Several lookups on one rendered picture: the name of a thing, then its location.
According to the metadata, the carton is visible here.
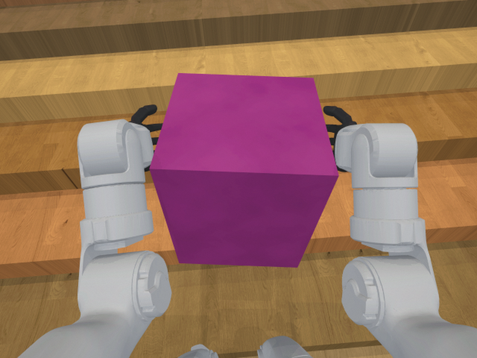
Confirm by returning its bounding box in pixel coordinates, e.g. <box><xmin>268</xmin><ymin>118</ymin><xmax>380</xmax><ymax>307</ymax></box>
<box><xmin>149</xmin><ymin>73</ymin><xmax>339</xmax><ymax>268</ymax></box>

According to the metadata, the robot left upper arm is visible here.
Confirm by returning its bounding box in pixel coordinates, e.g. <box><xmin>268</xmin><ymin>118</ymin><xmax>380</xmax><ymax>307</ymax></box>
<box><xmin>18</xmin><ymin>251</ymin><xmax>171</xmax><ymax>358</ymax></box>

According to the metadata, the robot right upper arm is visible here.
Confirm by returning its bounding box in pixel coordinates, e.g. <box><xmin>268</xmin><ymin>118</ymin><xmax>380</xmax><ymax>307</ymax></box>
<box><xmin>341</xmin><ymin>255</ymin><xmax>477</xmax><ymax>358</ymax></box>

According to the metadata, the left robot forearm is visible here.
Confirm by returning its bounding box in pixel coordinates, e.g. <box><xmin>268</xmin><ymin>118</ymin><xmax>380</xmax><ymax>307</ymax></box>
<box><xmin>78</xmin><ymin>119</ymin><xmax>154</xmax><ymax>309</ymax></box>

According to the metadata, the right robot forearm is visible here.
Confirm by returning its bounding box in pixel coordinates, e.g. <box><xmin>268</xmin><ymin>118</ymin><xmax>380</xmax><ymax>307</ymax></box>
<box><xmin>335</xmin><ymin>123</ymin><xmax>439</xmax><ymax>309</ymax></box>

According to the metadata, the right robot thigh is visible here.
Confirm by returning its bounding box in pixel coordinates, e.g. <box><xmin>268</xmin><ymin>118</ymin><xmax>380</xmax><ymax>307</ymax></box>
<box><xmin>257</xmin><ymin>336</ymin><xmax>313</xmax><ymax>358</ymax></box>

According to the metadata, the robot right hand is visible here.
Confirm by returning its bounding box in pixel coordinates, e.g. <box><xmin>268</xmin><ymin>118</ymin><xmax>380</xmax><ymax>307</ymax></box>
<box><xmin>323</xmin><ymin>106</ymin><xmax>357</xmax><ymax>172</ymax></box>

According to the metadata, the robot left shin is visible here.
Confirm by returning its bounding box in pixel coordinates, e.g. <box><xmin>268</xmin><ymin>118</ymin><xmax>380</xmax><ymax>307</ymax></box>
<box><xmin>191</xmin><ymin>344</ymin><xmax>209</xmax><ymax>351</ymax></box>

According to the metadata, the robot left hand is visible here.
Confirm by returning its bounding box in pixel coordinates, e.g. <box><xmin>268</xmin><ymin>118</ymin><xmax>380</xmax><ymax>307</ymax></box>
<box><xmin>129</xmin><ymin>104</ymin><xmax>163</xmax><ymax>172</ymax></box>

